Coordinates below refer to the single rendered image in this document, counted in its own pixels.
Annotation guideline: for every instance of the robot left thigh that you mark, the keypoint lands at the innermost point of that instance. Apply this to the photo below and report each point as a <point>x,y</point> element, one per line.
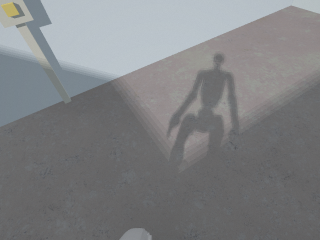
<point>136,234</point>

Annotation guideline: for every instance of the panel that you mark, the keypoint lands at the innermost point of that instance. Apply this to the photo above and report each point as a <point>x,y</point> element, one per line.
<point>20,22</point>

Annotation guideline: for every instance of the button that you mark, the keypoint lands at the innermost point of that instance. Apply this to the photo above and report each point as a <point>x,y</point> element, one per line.
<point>10,9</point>

